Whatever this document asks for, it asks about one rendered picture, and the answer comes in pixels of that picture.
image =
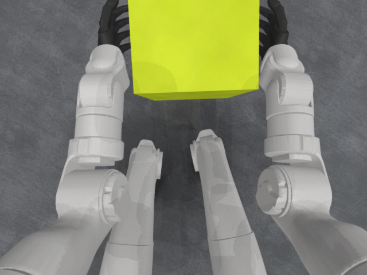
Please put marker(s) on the robot left upper arm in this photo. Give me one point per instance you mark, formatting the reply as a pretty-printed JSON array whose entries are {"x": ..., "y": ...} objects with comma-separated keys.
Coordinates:
[{"x": 89, "y": 203}]

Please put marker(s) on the robot right hand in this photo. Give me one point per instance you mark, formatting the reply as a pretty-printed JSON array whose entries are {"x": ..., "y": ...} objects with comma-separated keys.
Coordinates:
[{"x": 275, "y": 29}]

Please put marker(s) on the robot left forearm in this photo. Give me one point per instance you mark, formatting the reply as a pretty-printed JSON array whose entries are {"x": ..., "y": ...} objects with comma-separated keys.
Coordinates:
[{"x": 99, "y": 112}]

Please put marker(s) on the robot left hand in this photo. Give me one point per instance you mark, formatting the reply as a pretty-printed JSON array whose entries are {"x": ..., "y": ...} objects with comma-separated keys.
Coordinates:
[{"x": 109, "y": 27}]

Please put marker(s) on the robot shin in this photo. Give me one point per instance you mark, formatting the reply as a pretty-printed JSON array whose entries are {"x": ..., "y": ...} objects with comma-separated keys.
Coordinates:
[
  {"x": 142, "y": 142},
  {"x": 208, "y": 132}
]

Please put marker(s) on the carton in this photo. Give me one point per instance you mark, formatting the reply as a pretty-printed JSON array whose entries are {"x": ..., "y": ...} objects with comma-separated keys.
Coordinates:
[{"x": 194, "y": 49}]

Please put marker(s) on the robot right forearm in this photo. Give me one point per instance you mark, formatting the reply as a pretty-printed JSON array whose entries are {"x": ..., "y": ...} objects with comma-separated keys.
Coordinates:
[{"x": 289, "y": 110}]

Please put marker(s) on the robot right upper arm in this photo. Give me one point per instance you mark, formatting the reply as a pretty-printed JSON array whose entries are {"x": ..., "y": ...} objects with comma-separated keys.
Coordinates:
[{"x": 299, "y": 200}]

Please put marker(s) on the right robot shin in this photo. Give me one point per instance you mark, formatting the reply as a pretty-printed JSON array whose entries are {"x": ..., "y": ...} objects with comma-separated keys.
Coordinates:
[{"x": 208, "y": 132}]

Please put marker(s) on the left robot shin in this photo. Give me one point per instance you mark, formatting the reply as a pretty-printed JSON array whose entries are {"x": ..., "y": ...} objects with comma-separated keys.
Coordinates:
[{"x": 142, "y": 142}]

